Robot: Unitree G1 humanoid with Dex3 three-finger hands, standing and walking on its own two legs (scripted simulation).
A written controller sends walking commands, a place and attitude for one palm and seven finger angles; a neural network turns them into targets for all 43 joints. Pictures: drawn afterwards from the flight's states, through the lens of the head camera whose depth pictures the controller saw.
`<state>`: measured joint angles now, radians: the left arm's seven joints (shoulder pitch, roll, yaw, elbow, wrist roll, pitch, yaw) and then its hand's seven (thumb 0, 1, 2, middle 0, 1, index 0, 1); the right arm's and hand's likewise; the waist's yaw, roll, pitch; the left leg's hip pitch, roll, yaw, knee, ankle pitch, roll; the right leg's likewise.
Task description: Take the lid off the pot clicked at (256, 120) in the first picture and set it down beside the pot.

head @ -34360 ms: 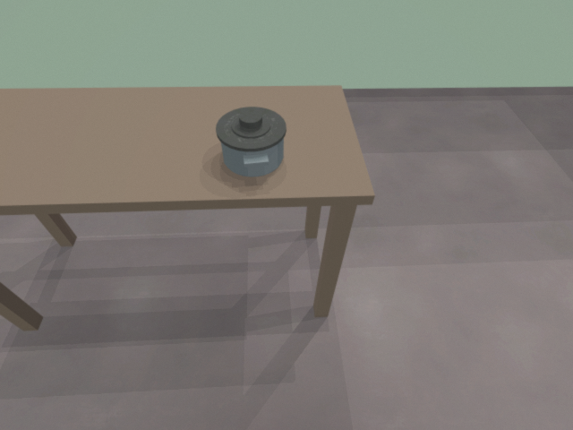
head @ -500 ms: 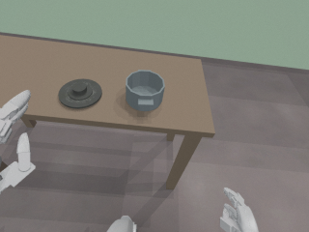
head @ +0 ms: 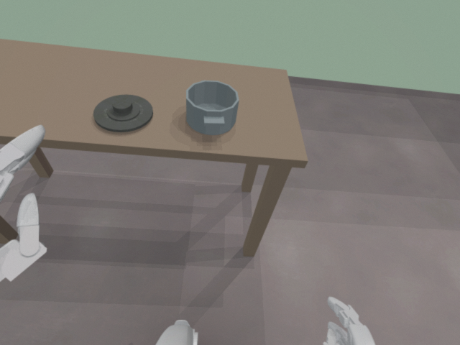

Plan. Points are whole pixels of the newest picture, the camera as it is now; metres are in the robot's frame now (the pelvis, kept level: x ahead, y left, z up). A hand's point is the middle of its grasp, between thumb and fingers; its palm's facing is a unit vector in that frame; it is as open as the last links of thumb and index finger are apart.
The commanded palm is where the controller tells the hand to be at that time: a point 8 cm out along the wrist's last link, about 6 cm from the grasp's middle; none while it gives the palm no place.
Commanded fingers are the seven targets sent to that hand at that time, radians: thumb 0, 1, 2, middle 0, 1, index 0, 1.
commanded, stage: stop stepping back and stand still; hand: left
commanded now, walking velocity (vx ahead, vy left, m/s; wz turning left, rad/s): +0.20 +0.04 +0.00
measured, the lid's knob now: (122, 105) +0.69 +0.31 -0.02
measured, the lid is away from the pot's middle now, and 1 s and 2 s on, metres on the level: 0.24 0.24 0.24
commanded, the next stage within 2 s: let the arm hang, fingers relaxed in 1.62 s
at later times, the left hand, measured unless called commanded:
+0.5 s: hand out of the picture +0.14 +0.27 +0.19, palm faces +0.33 -0.79 -0.51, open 7.4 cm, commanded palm +0.08 +0.31 +0.20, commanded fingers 0.00 0.90 0.90 -0.20 -0.30 -0.20 -0.30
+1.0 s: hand out of the picture +0.06 +0.23 -0.16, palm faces +0.12 -0.98 -0.18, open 7.0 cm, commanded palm none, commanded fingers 0.00 0.90 0.90 -0.20 -0.30 -0.20 -0.30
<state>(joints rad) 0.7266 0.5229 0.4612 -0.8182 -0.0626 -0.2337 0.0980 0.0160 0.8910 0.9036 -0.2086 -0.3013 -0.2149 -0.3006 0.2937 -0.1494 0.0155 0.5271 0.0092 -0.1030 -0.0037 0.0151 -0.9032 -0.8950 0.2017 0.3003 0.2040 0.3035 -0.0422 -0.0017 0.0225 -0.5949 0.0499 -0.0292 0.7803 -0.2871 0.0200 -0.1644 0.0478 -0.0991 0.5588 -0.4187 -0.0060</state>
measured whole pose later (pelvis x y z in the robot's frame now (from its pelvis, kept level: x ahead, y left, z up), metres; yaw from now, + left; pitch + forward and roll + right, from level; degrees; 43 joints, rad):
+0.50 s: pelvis -0.05 +0.03 +0.01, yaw +0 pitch +1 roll -2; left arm 0.66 0.47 0.46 -0.65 -0.06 -0.23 0.12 0.01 0.89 0.90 -0.21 -0.30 -0.22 -0.30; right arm 0.28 -0.16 0.04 0.54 0.02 -0.10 -0.01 0.01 -0.90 -0.90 0.20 0.30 0.20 0.30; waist -0.03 0.00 -0.01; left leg -0.36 -0.01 0.02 0.71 -0.37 0.06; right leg -0.29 0.02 -0.08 0.62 -0.37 -0.02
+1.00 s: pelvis +0.01 +0.04 +0.00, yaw +7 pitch +3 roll +0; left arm 0.26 0.18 0.03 0.87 0.02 -0.02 0.02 -0.04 0.97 0.90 -0.20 -0.30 -0.21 -0.30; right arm 0.36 -0.17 -0.04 0.94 -0.01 0.02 -0.02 0.01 -0.91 -0.89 0.20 0.30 0.20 0.30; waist -0.03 -0.03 0.06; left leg -0.36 0.02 0.01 0.84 -0.52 -0.01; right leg -0.31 0.00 -0.02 0.68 -0.42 -0.01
